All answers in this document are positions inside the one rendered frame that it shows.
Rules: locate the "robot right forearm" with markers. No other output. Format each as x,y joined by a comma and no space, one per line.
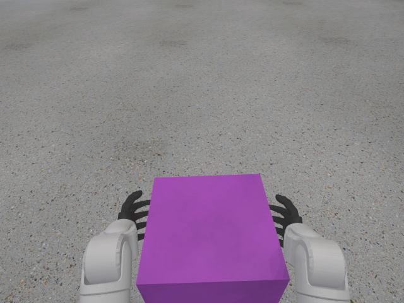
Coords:
319,264

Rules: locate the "right robot hand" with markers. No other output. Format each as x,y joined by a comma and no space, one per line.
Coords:
290,214

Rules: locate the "left robot hand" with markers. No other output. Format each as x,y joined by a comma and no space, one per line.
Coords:
128,211

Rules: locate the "robot left forearm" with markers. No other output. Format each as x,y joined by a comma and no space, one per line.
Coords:
106,272

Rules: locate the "carton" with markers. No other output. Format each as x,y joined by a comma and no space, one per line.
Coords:
211,239

